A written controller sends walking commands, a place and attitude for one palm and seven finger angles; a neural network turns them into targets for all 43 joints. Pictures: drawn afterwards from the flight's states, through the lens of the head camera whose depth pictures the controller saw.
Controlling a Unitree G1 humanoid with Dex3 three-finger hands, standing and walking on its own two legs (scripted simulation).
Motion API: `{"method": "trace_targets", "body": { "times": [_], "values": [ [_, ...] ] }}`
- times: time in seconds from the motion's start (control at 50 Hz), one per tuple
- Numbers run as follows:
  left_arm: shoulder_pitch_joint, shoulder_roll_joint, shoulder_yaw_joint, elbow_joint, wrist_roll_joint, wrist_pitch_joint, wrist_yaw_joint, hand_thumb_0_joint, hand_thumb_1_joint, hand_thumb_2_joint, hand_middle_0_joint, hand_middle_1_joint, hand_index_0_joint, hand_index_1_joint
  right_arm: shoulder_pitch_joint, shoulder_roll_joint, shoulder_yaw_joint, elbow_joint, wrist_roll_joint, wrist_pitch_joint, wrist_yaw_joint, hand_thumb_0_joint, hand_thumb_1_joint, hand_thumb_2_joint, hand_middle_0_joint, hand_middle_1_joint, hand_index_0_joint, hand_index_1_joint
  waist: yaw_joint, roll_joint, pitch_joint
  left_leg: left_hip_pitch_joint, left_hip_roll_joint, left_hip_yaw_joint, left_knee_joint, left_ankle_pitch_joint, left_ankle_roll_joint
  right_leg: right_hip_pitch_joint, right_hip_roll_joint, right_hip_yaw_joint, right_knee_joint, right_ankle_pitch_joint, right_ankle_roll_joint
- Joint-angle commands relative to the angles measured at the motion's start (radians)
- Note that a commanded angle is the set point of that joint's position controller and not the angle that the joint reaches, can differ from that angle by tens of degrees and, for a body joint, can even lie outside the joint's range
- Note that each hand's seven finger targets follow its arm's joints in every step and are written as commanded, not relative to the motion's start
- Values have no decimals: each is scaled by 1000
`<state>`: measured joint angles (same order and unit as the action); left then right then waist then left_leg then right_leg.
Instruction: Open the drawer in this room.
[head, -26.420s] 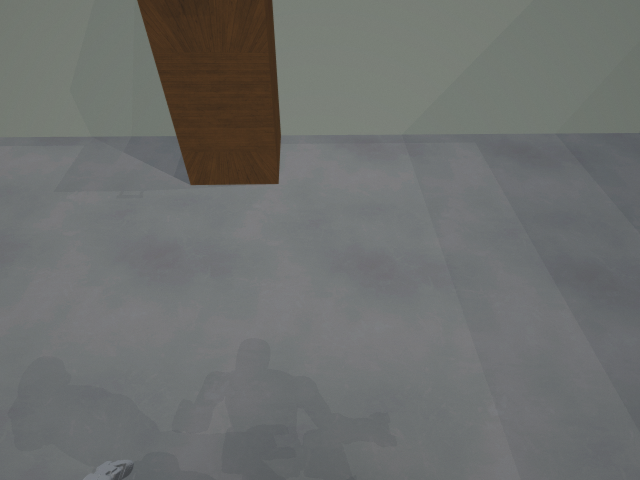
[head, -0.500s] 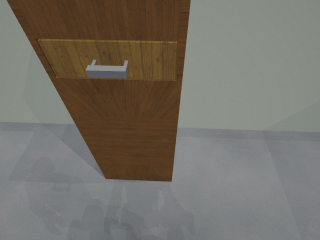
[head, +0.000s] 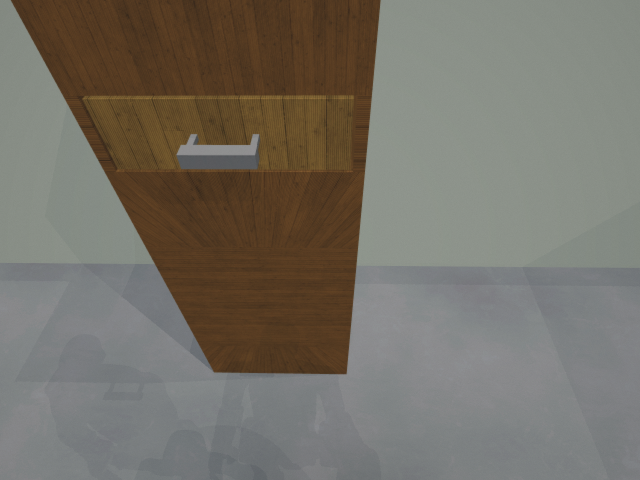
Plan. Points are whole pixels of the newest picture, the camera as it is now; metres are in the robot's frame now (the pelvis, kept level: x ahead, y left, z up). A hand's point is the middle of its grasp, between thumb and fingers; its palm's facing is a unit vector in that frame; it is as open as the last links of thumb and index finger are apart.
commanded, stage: raise the hand with hooked fingers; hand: left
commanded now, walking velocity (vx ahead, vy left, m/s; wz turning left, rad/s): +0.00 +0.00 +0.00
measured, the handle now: (221, 148) +0.53 +0.18 +0.14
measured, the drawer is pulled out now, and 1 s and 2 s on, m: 0.00 0.00 0.00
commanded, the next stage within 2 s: none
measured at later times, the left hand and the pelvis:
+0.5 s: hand out of the picture +0.12 +0.20 -0.04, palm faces -0.12 -0.16 -0.98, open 8.9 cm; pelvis -0.02 -0.04 -0.02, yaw -1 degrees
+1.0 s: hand (128, 348) +0.23 +0.22 +0.10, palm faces +0.09 -0.08 -0.99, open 11.9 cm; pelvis -0.01 -0.01 +0.00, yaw +0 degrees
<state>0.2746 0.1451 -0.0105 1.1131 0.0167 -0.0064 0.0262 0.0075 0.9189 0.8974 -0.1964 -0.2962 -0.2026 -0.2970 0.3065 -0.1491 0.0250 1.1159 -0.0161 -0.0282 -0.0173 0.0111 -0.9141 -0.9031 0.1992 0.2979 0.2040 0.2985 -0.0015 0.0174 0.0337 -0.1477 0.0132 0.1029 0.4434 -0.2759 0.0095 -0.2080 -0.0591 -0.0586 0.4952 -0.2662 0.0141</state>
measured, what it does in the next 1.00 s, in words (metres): stands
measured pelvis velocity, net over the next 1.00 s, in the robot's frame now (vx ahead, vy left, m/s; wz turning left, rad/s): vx -0.01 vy -0.01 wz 0.00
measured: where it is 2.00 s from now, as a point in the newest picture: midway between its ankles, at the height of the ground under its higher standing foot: outside the picture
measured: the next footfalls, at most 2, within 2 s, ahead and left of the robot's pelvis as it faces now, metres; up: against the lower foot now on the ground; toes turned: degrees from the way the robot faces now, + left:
none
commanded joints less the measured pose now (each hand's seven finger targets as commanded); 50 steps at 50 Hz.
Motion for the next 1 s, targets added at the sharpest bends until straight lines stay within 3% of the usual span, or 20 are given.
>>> {"method": "trace_targets", "body": {
  "times": [0.0,0.02,0.04,0.06,0.08,0.1,0.12,0.14,0.22,0.26,0.3,0.38,0.4,0.46,0.52,0.56,0.7,0.74,0.82,0.98],
  "values": [
    [127,124,14,13,3,-26,50,0,900,900,-200,-300,-200,-300,-38,-142,-37,-88,15,-9,-3,0,-900,-900,200,300,200,300,35,-143,69,-132,131,-73,91,258,-4,-12,-100,109,-76,456,-29],
    [-662,411,-10,-1514,151,-204,56,0,877,890,-202,-315,-202,-315,-42,-267,-32,-421,63,-157,-52,0,-900,-900,200,300,200,300,-43,166,-444,141,-1,-72,-34,349,34,90,27,132,18,378,-60],
    [-193,375,44,-1206,178,-105,133,0,853,880,-203,-330,-203,-330,-143,-192,-37,-377,58,-256,-94,0,-900,-900,200,300,200,300,43,278,-372,172,33,-61,-37,491,27,18,36,63,53,175,-75],
    [-147,290,25,-1165,125,-35,189,0,830,870,-205,-345,-205,-345,-125,-191,-62,-309,69,-287,-96,0,-900,-900,200,300,200,300,22,264,-271,70,33,-59,-36,358,-10,-30,41,15,58,63,-59],
    [136,100,-77,-1032,165,63,199,0,807,860,-207,-360,-207,-360,-95,-141,-54,-322,80,-295,-91,0,-900,-900,200,300,200,300,16,170,-203,-11,40,-70,-50,289,-2,-69,47,5,43,45,-47],
    [-16,121,-108,-1241,202,56,200,0,783,850,-208,-375,-208,-375,-152,-169,-49,-405,79,-310,-85,0,-900,-900,200,300,200,300,4,109,-84,-67,32,-91,-49,205,-2,-96,42,6,23,67,-47],
    [28,190,-56,-1254,297,44,223,0,760,840,-210,-390,-210,-390,-178,-207,-56,-419,53,-312,-83,0,-900,-900,200,300,200,300,3,73,-115,-82,21,-94,-20,168,5,-130,48,13,21,47,-54],
    [43,211,-65,-1256,390,37,252,0,737,830,-212,-405,-212,-405,-189,-214,-52,-452,31,-304,-75,0,-900,-900,200,300,200,300,-12,2,-61,-138,3,-101,8,122,9,-192,57,7,27,9,-57],
    [432,175,-52,-1075,706,58,307,0,643,790,-218,-465,-218,-465,-232,-211,-95,-589,-19,-179,-10,0,-900,-900,200,300,200,300,102,-225,-36,-285,-28,-65,80,100,-6,-214,66,45,28,-115,-67],
    [528,198,-8,-1044,825,39,305,0,597,770,-222,-495,-222,-495,-268,-208,-103,-621,-18,-84,30,0,-900,-900,200,300,200,300,154,-266,-42,-347,-30,-46,91,119,-13,-160,62,97,46,-7,-78],
    [435,265,28,-1161,908,1,311,0,550,750,-225,-525,-225,-525,-325,-209,-92,-681,-13,-19,56,0,-900,-900,200,300,200,300,163,-260,-105,-362,-41,-32,108,117,-9,-123,51,126,73,47,-77],
    [175,391,116,-1391,1031,-29,378,0,457,710,-232,-585,-232,-585,-341,-196,-94,-723,-36,30,62,0,-900,-900,200,300,200,300,142,-49,-237,-287,-62,-22,152,91,10,-128,54,184,83,47,-75],
    [153,410,138,-1403,1047,-33,401,0,433,700,-233,-600,-233,-600,-318,-182,-95,-723,-45,30,58,0,-900,-900,200,300,200,300,137,-3,-281,-245,-67,-26,176,101,13,-142,54,198,88,47,-78],
    [-192,484,151,-1584,1045,-93,449,0,363,670,-238,-645,-238,-645,-309,-171,-93,-707,-70,26,32,0,-900,-900,200,300,200,300,52,22,-328,-130,-76,-59,263,82,25,-259,36,252,52,-35,-68],
    [-223,450,107,-1561,992,-149,441,0,293,640,-243,-690,-243,-690,-303,-172,-92,-690,-66,5,13,0,-900,-900,200,300,200,300,19,78,-300,-67,-70,-71,292,59,29,-334,34,219,36,-71,-67],
    [-251,443,95,-1519,978,-153,420,0,247,620,-247,-720,-247,-720,-316,-173,-86,-682,-71,7,13,0,-900,-900,200,300,200,300,7,24,-283,-74,-64,-84,291,70,33,-328,38,199,36,-33,-61],
    [-64,477,124,-1321,923,90,227,0,83,550,-258,-825,-258,-825,-382,-176,-51,-689,-13,71,1,0,-900,-900,200,300,200,300,114,-75,-242,-205,-47,-49,96,166,16,27,38,117,26,228,-32],
    [-52,483,119,-1357,897,122,160,0,37,530,-262,-855,-262,-855,-393,-180,-39,-701,-2,80,2,0,-900,-900,200,300,200,300,121,-86,-228,-189,-43,-43,59,194,17,82,36,96,23,270,-26],
    [-70,508,150,-1490,872,88,90,0,-57,490,-268,-915,-268,-915,-379,-191,-36,-710,-2,80,4,0,-900,-900,200,300,200,300,125,-60,-239,-128,-32,-43,10,251,21,134,35,70,-4,315,-24],
    [-327,537,183,-1568,892,-15,164,0,-243,410,-282,-1035,-282,-1035,-344,-190,-59,-651,0,44,1,0,-900,-900,200,300,200,300,100,29,-229,-8,-29,-67,-22,283,14,68,40,37,-56,235,-42]
  ]
}}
